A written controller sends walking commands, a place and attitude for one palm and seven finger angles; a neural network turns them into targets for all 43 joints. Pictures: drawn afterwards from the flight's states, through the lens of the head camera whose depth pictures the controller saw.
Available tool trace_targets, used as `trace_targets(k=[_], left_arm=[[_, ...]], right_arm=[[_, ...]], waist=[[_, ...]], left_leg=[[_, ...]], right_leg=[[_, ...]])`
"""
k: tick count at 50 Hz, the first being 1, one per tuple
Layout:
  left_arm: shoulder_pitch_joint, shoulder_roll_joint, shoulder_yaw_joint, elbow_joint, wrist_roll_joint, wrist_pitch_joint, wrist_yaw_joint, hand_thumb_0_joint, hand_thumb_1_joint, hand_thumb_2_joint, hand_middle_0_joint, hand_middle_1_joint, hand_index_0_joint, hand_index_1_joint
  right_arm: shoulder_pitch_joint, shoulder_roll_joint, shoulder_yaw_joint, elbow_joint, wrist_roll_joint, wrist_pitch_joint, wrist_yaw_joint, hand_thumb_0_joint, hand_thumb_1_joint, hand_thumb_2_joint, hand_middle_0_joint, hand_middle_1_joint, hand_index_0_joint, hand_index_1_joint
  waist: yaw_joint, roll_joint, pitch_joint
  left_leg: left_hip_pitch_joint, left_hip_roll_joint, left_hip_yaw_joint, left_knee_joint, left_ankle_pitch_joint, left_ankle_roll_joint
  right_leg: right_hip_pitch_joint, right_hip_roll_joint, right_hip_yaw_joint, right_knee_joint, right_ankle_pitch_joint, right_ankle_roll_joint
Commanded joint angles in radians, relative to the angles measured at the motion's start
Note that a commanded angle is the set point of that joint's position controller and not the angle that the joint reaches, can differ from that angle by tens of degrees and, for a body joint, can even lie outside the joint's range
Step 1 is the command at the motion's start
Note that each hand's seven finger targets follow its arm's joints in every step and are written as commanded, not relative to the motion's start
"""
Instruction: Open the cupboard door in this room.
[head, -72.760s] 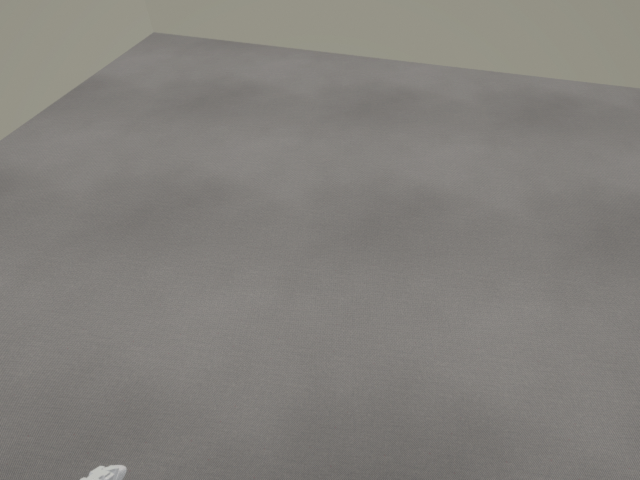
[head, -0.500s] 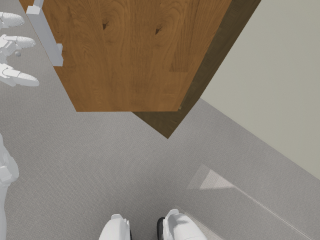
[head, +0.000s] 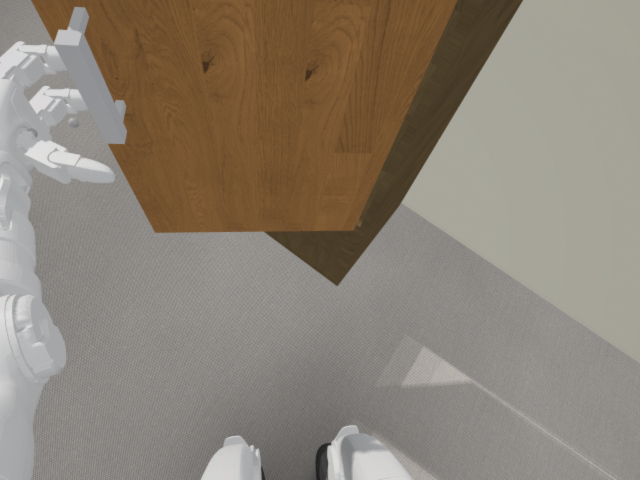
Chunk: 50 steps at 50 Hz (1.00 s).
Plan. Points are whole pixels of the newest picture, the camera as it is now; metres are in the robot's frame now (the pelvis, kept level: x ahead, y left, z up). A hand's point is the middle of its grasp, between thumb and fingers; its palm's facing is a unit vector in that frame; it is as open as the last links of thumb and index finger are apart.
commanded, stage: slide the fingers in behind the handle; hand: left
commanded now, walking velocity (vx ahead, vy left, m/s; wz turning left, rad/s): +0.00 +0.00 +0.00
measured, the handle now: (99, 81) +0.56 +0.22 +0.10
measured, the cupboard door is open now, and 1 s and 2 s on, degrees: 41 41 42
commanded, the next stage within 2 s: close the thumb around the handle in 0.88 s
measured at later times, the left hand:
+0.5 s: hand (109, 126) +0.50 +0.20 +0.09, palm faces -0.02 -1.00 +0.00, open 14.0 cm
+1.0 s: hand (112, 123) +0.51 +0.20 +0.09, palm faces -0.01 -1.00 -0.02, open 14.0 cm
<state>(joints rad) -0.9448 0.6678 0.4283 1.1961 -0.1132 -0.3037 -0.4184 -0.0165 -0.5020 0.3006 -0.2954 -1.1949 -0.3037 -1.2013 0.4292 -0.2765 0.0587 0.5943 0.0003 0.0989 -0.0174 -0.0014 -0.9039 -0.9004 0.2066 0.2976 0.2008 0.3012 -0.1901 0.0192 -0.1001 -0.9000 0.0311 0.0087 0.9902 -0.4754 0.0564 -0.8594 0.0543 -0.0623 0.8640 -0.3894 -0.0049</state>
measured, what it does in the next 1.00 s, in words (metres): stands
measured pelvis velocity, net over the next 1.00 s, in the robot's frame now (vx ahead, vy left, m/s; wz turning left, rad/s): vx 0.00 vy -0.01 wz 0.00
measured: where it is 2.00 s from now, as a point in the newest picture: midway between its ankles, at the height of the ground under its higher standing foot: outside the picture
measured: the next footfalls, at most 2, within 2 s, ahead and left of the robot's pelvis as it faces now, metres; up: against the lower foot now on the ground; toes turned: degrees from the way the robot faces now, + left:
none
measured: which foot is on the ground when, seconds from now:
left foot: down 0.00-1.00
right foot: down 0.00-1.00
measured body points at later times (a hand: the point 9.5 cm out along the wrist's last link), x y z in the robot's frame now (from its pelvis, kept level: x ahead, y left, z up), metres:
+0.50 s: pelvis -0.01 -0.01 +0.00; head +0.12 +0.02 +0.43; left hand +0.50 +0.26 +0.09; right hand -0.01 -0.27 -0.10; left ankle -0.01 +0.08 -0.68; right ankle +0.00 -0.13 -0.68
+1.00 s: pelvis +0.00 -0.01 +0.00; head +0.13 +0.01 +0.43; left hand +0.50 +0.26 +0.09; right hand -0.02 -0.28 -0.10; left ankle -0.01 +0.08 -0.68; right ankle +0.00 -0.13 -0.68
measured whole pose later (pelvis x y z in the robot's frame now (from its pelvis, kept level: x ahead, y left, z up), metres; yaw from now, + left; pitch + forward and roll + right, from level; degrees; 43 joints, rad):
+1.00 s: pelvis +0.00 -0.01 +0.00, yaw +0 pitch +21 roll -4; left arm -0.95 0.60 0.41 1.21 -0.09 -0.34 -0.33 -0.02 -0.50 0.30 -0.30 -1.19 -0.30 -1.20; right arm 0.43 -0.28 0.05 0.60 0.00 0.07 -0.01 0.00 -0.90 -0.90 0.21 0.30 0.20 0.30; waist -0.19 0.02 -0.09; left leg -0.89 0.03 0.02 0.98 -0.47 0.04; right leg -0.86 0.05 -0.05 0.89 -0.39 -0.02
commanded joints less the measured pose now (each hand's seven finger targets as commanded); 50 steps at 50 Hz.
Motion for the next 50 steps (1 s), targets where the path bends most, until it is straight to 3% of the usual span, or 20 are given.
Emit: trace_targets(k=[1,3,6,8,12,13,15,17,19,24,28,29,31,34,37,40,41,46,49,50], left_arm=[[-0.405,0.258,0.040,-0.191,-0.023,-0.073,0.029,0.000,-0.500,0.300,-0.300,-1.200,-0.300,-1.200],[-0.424,0.271,0.044,-0.233,-0.020,-0.091,0.035,0.000,-0.500,0.300,-0.300,-1.200,-0.300,-1.200],[-0.433,0.220,0.011,-0.215,-0.020,-0.093,0.043,0.000,-0.500,0.300,-0.300,-1.200,-0.300,-1.200],[-0.428,0.258,0.040,-0.203,-0.019,-0.095,0.047,0.000,-0.500,0.300,-0.300,-1.200,-0.300,-1.200],[-0.428,0.184,0.004,-0.255,-0.030,-0.109,0.051,0.000,-0.500,0.300,-0.300,-1.200,-0.300,-1.200],[-0.421,0.192,0.013,-0.252,-0.029,-0.109,0.053,0.000,-0.500,0.300,-0.300,-1.200,-0.300,-1.200],[-0.417,0.141,-0.026,-0.202,-0.030,-0.094,0.057,0.000,-0.500,0.300,-0.300,-1.200,-0.300,-1.200],[-0.446,0.172,-0.005,-0.199,-0.027,-0.091,0.071,0.000,-0.500,0.300,-0.300,-1.200,-0.300,-1.200],[-0.463,0.160,-0.013,-0.228,-0.018,-0.097,0.084,0.000,-0.500,0.300,-0.300,-1.200,-0.300,-1.200],[-0.450,0.161,-0.006,-0.215,-0.011,-0.113,0.102,0.000,-0.500,0.300,-0.300,-1.200,-0.300,-1.200],[-0.442,0.189,0.014,-0.236,-0.004,-0.122,0.111,0.000,-0.500,0.300,-0.300,-1.200,-0.300,-1.200],[-0.419,0.157,-0.005,-0.199,-0.005,-0.113,0.110,0.000,-0.500,0.300,-0.300,-1.200,-0.300,-1.200],[-0.424,0.180,0.002,-0.174,-0.001,-0.098,0.110,0.000,-0.500,0.300,-0.300,-1.200,-0.300,-1.200],[-0.460,0.207,0.017,-0.208,0.001,-0.112,0.109,0.000,-0.500,0.300,-0.300,-1.200,-0.300,-1.200],[-0.468,0.156,-0.016,-0.219,-0.010,-0.121,0.103,0.000,-0.500,0.300,-0.300,-1.200,-0.300,-1.200],[-0.443,0.152,-0.014,-0.187,-0.012,-0.111,0.097,0.000,-0.500,0.300,-0.300,-1.200,-0.300,-1.200],[-0.425,0.179,0.006,-0.156,-0.010,-0.100,0.097,0.000,-0.500,0.300,-0.300,-1.200,-0.300,-1.200],[-0.448,0.219,0.024,-0.189,-0.002,-0.103,0.099,0.000,-0.500,0.300,-0.300,-1.200,-0.300,-1.200],[-0.460,0.191,0.005,-0.228,-0.007,-0.124,0.093,0.000,-0.500,0.300,-0.300,-1.200,-0.300,-1.200],[-0.444,0.184,0.002,-0.218,-0.009,-0.121,0.091,0.000,-0.444,0.324,-0.304,-1.206,-0.304,-1.206]], right_arm=[[0.182,-0.203,-0.073,-0.035,0.001,-0.011,-0.009,0.000,-0.900,-0.900,0.200,0.300,0.200,0.300],[0.177,-0.201,-0.071,-0.042,0.001,-0.013,-0.011,0.000,-0.900,-0.900,0.200,0.300,0.200,0.300],[0.168,-0.196,-0.072,-0.041,0.002,-0.016,-0.008,0.000,-0.900,-0.900,0.200,0.300,0.200,0.300],[0.170,-0.202,-0.072,-0.041,0.003,-0.018,-0.012,0.000,-0.900,-0.900,0.200,0.300,0.200,0.300],[0.171,-0.193,-0.077,-0.041,0.000,-0.024,-0.006,0.000,-0.900,-0.900,0.200,0.300,0.200,0.300],[0.170,-0.194,-0.080,-0.036,0.001,-0.023,-0.005,0.000,-0.900,-0.900,0.200,0.300,0.200,0.300],[0.164,-0.191,-0.077,-0.033,0.004,-0.022,-0.003,0.000,-0.900,-0.900,0.200,0.300,0.200,0.300],[0.167,-0.196,-0.074,-0.029,0.003,-0.025,-0.008,0.000,-0.900,-0.900,0.200,0.300,0.200,0.300],[0.167,-0.192,-0.077,-0.031,0.000,-0.030,-0.006,0.000,-0.900,-0.900,0.200,0.300,0.200,0.300],[0.166,-0.188,-0.077,-0.030,-0.001,-0.036,-0.003,0.000,-0.900,-0.900,0.200,0.300,0.200,0.300],[0.166,-0.189,-0.077,-0.034,-0.001,-0.036,-0.003,0.000,-0.900,-0.900,0.200,0.300,0.200,0.300],[0.164,-0.186,-0.076,-0.035,0.000,-0.035,-0.001,0.000,-0.900,-0.900,0.200,0.300,0.200,0.300],[0.167,-0.193,-0.074,-0.036,0.003,-0.033,-0.005,0.000,-0.900,-0.900,0.200,0.300,0.200,0.300],[0.170,-0.192,-0.075,-0.036,0.001,-0.038,-0.009,0.000,-0.900,-0.900,0.200,0.300,0.200,0.300],[0.171,-0.188,-0.075,-0.034,-0.001,-0.042,-0.007,0.000,-0.900,-0.900,0.200,0.300,0.200,0.300],[0.173,-0.191,-0.078,-0.026,0.000,-0.042,-0.005,0.000,-0.900,-0.900,0.200,0.300,0.200,0.300],[0.175,-0.195,-0.076,-0.024,0.001,-0.040,-0.007,0.000,-0.900,-0.900,0.200,0.300,0.200,0.300],[0.175,-0.194,-0.074,-0.031,-0.001,-0.042,-0.010,0.000,-0.900,-0.900,0.200,0.300,0.200,0.300],[0.175,-0.189,-0.077,-0.029,-0.002,-0.043,-0.008,0.000,-0.900,-0.900,0.200,0.300,0.200,0.300],[0.174,-0.191,-0.077,-0.028,0.000,-0.042,-0.007,0.000,-0.900,-0.900,0.200,0.300,0.200,0.300]], waist=[[-0.002,0.148,-0.429],[0.008,0.184,-0.476],[-0.008,0.167,-0.435],[-0.001,0.148,-0.450],[0.005,0.200,-0.497],[0.007,0.182,-0.506],[-0.010,0.136,-0.439],[-0.009,0.127,-0.408],[-0.006,0.154,-0.457],[0.000,0.135,-0.463],[0.010,0.167,-0.490],[0.004,0.143,-0.454],[-0.005,0.099,-0.412],[0.003,0.142,-0.465],[-0.007,0.152,-0.462],[-0.007,0.142,-0.456],[-0.007,0.098,-0.428],[-0.001,0.124,-0.461],[0.003,0.178,-0.499],[-0.001,0.162,-0.486]], left_leg=[[0.411,0.007,-0.081,-0.093,0.529,-0.035],[0.430,0.005,-0.079,-0.091,0.558,-0.037],[0.416,0.004,-0.077,-0.095,0.511,-0.036],[0.396,0.003,-0.077,-0.093,0.500,-0.032],[0.478,0.006,-0.087,-0.089,0.587,-0.042],[0.485,0.010,-0.088,-0.086,0.591,-0.044],[0.428,0.005,-0.082,-0.094,0.516,-0.036],[0.395,0.000,-0.084,-0.103,0.470,-0.031],[0.418,-0.001,-0.082,-0.100,0.477,-0.033],[0.395,-0.004,-0.076,-0.096,0.466,-0.032],[0.422,-0.002,-0.075,-0.096,0.505,-0.035],[0.401,-0.003,-0.073,-0.100,0.475,-0.034],[0.343,-0.005,-0.067,-0.108,0.423,-0.026],[0.365,-0.008,-0.067,-0.102,0.436,-0.027],[0.393,-0.006,-0.071,-0.097,0.464,-0.028],[0.388,-0.005,-0.068,-0.097,0.451,-0.029],[0.347,-0.006,-0.064,-0.098,0.423,-0.024],[0.338,-0.010,-0.058,-0.094,0.430,-0.022],[0.396,-0.007,-0.065,-0.090,0.483,-0.030],[0.401,-0.004,-0.068,-0.090,0.492,-0.030]], right_leg=[[0.136,0.020,0.016,-0.057,0.326,-0.016],[0.154,0.017,0.023,-0.047,0.352,-0.018],[0.137,0.017,0.022,-0.054,0.324,-0.015],[0.156,0.015,0.026,-0.048,0.329,-0.017],[0.136,0.016,0.018,-0.043,0.344,-0.021],[0.132,0.017,0.018,-0.043,0.349,-0.017],[0.128,0.016,0.019,-0.054,0.321,-0.014],[0.135,0.013,0.018,-0.054,0.298,-0.019],[0.138,0.011,0.024,-0.052,0.305,-0.017],[0.163,0.010,0.030,-0.048,0.316,-0.016],[0.168,0.011,0.031,-0.043,0.338,-0.018],[0.159,0.012,0.027,-0.048,0.319,-0.017],[0.180,0.010,0.033,-0.056,0.308,-0.014],[0.193,0.008,0.039,-0.050,0.320,-0.017],[0.169,0.010,0.035,-0.048,0.326,-0.018],[0.160,0.011,0.035,-0.055,0.316,-0.015],[0.177,0.010,0.036,-0.057,0.311,-0.014],[0.205,0.007,0.046,-0.052,0.333,-0.013],[0.190,0.009,0.041,-0.044,0.354,-0.016],[0.179,0.010,0.037,-0.046,0.352,-0.016]])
